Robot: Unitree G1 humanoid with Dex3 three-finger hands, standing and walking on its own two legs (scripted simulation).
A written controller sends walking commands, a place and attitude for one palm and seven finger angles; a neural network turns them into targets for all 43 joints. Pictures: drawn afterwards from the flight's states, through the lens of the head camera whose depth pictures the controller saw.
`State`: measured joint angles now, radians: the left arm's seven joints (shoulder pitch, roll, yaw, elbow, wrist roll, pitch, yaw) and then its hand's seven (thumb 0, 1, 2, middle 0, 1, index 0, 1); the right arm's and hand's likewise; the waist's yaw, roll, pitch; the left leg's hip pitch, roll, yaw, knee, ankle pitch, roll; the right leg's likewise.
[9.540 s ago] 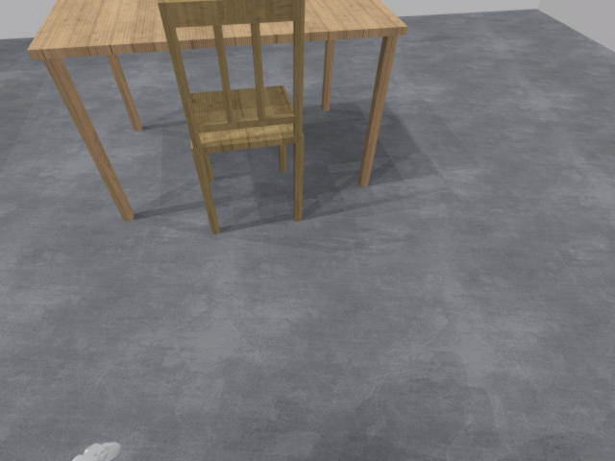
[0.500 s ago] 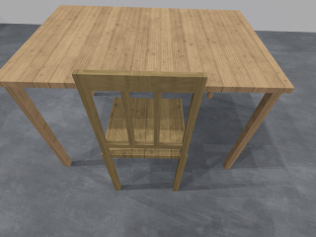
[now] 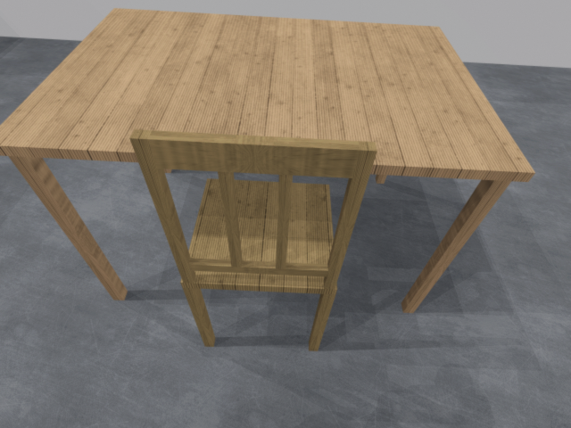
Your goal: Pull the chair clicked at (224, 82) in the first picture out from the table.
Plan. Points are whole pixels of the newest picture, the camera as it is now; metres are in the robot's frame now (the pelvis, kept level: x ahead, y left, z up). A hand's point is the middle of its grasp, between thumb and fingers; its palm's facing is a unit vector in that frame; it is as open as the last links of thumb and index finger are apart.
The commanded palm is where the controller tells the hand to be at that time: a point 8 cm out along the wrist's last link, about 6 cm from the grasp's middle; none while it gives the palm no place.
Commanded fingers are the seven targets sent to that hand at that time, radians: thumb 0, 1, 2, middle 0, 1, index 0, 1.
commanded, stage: look again from close up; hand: left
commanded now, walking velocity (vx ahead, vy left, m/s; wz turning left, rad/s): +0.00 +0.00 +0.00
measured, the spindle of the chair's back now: (232, 223) +0.50 +0.15 -0.08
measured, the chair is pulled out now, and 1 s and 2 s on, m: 0.00 0.00 0.00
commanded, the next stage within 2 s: shuffle to correct the standing spot in 0.52 s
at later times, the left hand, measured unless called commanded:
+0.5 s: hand out of the picture +0.01 +0.16 -0.18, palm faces +0.00 -0.98 -0.19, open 7.4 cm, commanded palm none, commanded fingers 0.00 0.90 0.90 -0.20 -0.30 -0.20 -0.30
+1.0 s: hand out of the picture +0.00 +0.12 -0.18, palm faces +0.04 -0.98 -0.17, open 7.4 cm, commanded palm none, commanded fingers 0.00 0.90 0.90 -0.20 -0.30 -0.20 -0.30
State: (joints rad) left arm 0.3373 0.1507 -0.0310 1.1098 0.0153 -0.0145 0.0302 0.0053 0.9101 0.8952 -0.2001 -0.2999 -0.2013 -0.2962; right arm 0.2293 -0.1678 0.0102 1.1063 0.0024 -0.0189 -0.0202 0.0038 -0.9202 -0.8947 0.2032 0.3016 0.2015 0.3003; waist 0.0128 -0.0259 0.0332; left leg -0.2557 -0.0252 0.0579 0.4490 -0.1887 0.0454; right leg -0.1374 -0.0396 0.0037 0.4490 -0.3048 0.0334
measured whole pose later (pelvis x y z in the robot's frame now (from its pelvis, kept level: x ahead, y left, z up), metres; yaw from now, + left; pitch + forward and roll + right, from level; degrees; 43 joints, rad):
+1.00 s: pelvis +0.05 -0.04 -0.01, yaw +0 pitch +0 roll +1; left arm 0.39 0.14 0.00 1.14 0.02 -0.03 0.03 0.00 0.91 0.90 -0.20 -0.30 -0.20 -0.30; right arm 0.29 -0.13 0.01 1.15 -0.01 -0.02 -0.04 0.00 -0.91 -0.89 0.20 0.30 0.20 0.30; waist 0.01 -0.01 0.01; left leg -0.24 0.02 0.04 0.56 -0.33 -0.01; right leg -0.09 0.01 -0.01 0.51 -0.42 -0.02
